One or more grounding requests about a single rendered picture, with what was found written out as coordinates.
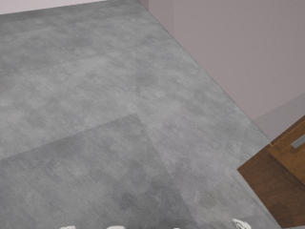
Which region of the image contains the cupboard door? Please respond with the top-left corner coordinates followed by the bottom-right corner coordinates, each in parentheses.
top-left (267, 121), bottom-right (305, 184)

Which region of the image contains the handle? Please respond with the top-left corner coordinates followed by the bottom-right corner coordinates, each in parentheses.
top-left (291, 135), bottom-right (305, 148)

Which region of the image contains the robot right hand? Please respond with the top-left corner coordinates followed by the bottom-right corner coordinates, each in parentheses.
top-left (232, 219), bottom-right (252, 229)

